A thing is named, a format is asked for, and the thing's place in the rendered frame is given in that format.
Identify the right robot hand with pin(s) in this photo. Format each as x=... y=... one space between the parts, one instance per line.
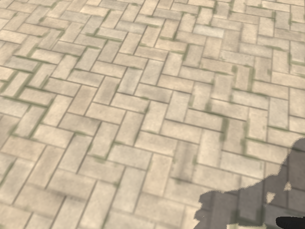
x=290 y=222

